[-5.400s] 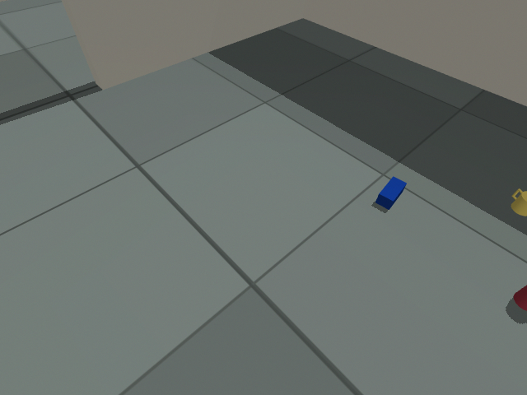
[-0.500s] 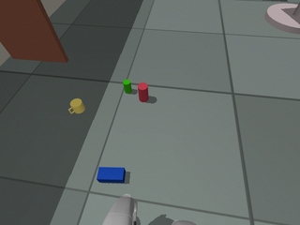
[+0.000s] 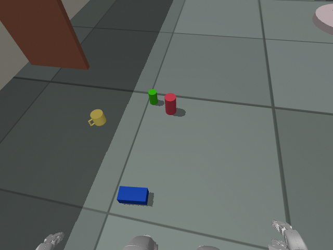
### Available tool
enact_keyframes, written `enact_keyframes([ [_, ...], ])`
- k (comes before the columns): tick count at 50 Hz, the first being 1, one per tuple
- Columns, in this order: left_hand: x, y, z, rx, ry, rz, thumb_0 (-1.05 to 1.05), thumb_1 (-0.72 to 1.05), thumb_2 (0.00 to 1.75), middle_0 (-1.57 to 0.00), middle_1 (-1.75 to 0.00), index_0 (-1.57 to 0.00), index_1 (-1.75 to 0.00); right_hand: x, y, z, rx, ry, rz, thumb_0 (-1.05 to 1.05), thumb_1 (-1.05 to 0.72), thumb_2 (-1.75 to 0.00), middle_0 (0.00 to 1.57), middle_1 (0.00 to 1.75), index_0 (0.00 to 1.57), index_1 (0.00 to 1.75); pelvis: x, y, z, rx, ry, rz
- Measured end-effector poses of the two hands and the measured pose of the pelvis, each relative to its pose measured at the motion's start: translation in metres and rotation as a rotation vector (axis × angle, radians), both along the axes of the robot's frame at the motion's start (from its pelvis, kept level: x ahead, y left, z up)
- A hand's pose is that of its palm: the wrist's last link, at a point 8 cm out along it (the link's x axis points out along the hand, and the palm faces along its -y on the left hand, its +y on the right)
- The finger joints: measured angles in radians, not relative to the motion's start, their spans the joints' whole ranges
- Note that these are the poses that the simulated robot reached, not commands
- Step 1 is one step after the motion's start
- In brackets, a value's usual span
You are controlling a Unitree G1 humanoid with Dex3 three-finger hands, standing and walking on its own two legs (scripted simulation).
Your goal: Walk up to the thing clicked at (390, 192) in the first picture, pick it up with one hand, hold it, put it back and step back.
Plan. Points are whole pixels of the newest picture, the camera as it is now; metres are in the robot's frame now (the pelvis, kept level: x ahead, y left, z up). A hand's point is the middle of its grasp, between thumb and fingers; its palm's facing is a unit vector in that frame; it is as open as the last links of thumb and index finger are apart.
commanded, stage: walk up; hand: left
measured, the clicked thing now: (133, 195) +0.45 +0.27 -0.71
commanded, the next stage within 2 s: stand in 1.38 s
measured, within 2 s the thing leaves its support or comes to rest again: neither
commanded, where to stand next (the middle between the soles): +0.07 +0.06 m, yaw -1 degrees
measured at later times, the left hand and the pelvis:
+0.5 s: hand out of the picture +0.05 +0.30 -0.13, palm faces -0.02 -0.95 -0.31, open 7.4 cm; pelvis -0.03 +0.05 +0.03, yaw -1 degrees
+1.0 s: hand out of the picture +0.07 +0.29 -0.12, palm faces -0.03 -0.94 -0.33, open 7.4 cm; pelvis -0.01 +0.04 +0.04, yaw -2 degrees
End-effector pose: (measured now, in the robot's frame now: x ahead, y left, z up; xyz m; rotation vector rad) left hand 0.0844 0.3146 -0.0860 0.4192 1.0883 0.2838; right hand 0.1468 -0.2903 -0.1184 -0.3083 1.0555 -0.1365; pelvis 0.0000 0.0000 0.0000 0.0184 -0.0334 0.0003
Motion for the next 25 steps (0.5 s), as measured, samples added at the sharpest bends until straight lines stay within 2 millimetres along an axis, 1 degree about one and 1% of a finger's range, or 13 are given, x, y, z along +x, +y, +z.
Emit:
enact_keyframes([
  [4,-0.002,0.011,0.004,-0.008,0.012,-0.016,0.01,0.90,0.90,-0.20,-0.30,-0.20,-0.30,-0.017,0.004,0.005,-0.005,0.002,-0.021,0.01,-0.91,-0.89,0.20,0.30,0.20,0.30,-0.007,0.014,0.005,-0.003,-0.009,0.003],
  [7,-0.002,0.020,0.004,-0.025,0.012,-0.012,0.01,0.90,0.90,-0.20,-0.30,-0.20,-0.30,-0.039,0.009,0.009,-0.022,0.035,-0.035,0.01,-0.91,-0.89,0.20,0.30,0.20,0.30,-0.015,0.023,0.008,0.000,-0.018,-0.002],
  [11,-0.006,0.027,0.002,-0.056,0.027,-0.025,0.01,0.90,0.90,-0.20,-0.30,-0.20,-0.30,-0.071,0.018,0.016,-0.034,0.096,-0.057,0.01,-0.91,-0.89,0.20,0.30,0.20,0.30,-0.024,0.033,0.015,-0.019,-0.021,-0.011],
  [14,-0.011,0.030,-0.001,-0.088,0.046,-0.024,0.01,0.90,0.90,-0.20,-0.30,-0.20,-0.30,-0.093,0.025,0.021,-0.036,0.137,-0.067,0.01,-0.91,-0.89,0.20,0.30,0.20,0.30,-0.028,0.039,0.019,-0.025,-0.019,-0.015],
  [17,-0.018,0.031,-0.005,-0.120,0.066,-0.017,0.01,0.90,0.90,-0.20,-0.30,-0.20,-0.30,-0.110,0.032,0.025,-0.037,0.172,-0.076,0.01,-0.91,-0.89,0.20,0.30,0.20,0.30,-0.030,0.043,0.023,-0.030,-0.018,-0.019],
  [21,-0.030,0.030,-0.009,-0.151,0.098,0.000,0.01,0.90,0.90,-0.20,-0.30,-0.20,-0.30,-0.122,0.039,0.029,-0.037,0.200,-0.086,0.01,-0.91,-0.89,0.20,0.30,0.20,0.30,-0.031,0.047,0.027,-0.033,-0.017,-0.021],
  [25,-0.043,0.030,-0.011,-0.164,0.136,0.018,0.01,0.90,0.90,-0.20,-0.30,-0.20,-0.30,-0.122,0.043,0.031,-0.033,0.198,-0.090,0.01,-0.91,-0.89,0.20,0.30,0.20,0.30,-0.030,0.049,0.030,-0.032,-0.016,-0.022],
])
